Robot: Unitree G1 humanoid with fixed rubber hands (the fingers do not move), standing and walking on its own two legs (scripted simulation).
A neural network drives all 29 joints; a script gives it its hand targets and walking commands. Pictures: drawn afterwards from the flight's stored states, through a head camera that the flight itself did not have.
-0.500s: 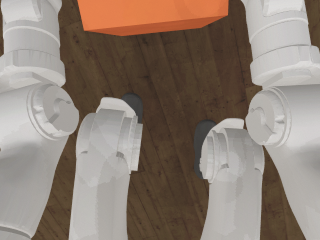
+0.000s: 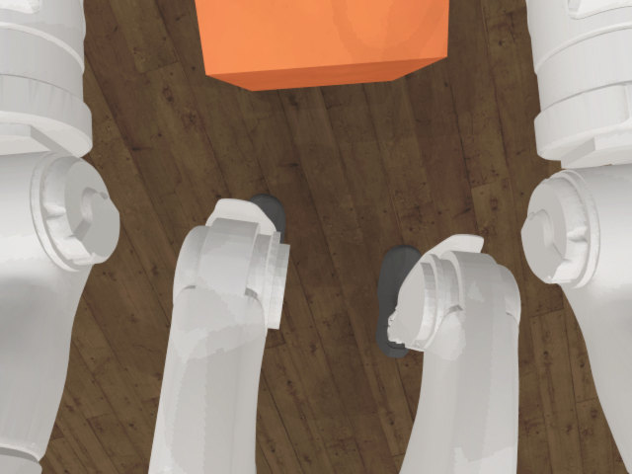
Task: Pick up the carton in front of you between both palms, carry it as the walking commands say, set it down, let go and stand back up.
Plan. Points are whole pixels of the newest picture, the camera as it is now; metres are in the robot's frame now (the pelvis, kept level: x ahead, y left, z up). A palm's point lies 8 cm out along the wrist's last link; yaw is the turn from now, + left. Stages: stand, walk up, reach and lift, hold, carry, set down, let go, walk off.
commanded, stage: set down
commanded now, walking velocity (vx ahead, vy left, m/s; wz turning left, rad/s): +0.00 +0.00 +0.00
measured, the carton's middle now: out of the picture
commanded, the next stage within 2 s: let go in 0.80 s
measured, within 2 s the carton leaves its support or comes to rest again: neither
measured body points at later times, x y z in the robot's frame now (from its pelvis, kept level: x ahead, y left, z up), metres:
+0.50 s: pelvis +0.02 +0.01 +0.12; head +0.37 +0.07 +0.39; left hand +0.55 +0.33 +0.01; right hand +0.64 -0.05 +0.02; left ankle +0.13 +0.13 -0.37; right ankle +0.09 -0.12 -0.37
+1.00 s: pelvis +0.06 +0.02 +0.25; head +0.38 +0.07 +0.57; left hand +0.53 +0.32 +0.13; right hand +0.61 -0.07 +0.14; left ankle +0.13 +0.13 -0.37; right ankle +0.09 -0.12 -0.37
